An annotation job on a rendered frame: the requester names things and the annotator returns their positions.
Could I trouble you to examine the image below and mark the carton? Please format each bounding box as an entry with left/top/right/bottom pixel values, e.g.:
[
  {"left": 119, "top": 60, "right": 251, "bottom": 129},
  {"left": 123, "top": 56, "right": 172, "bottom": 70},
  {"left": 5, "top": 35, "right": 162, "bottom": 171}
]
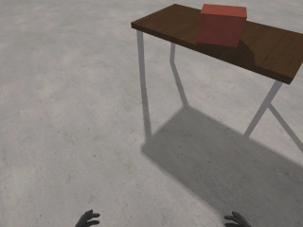
[{"left": 195, "top": 4, "right": 247, "bottom": 47}]

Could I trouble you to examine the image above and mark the table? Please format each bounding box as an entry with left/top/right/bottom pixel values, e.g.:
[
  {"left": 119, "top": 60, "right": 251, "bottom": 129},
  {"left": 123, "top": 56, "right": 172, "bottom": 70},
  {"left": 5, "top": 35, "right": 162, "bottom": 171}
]
[{"left": 131, "top": 4, "right": 303, "bottom": 140}]

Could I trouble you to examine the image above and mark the right robot hand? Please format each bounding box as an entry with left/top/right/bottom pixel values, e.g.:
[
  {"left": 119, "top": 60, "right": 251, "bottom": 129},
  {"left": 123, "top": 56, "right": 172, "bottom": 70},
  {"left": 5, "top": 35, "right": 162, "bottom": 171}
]
[{"left": 224, "top": 211, "right": 251, "bottom": 227}]

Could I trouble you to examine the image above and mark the left robot hand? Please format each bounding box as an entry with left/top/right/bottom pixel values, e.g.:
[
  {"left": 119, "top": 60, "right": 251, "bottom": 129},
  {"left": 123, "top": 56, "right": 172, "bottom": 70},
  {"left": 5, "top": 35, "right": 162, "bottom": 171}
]
[{"left": 75, "top": 209, "right": 100, "bottom": 227}]

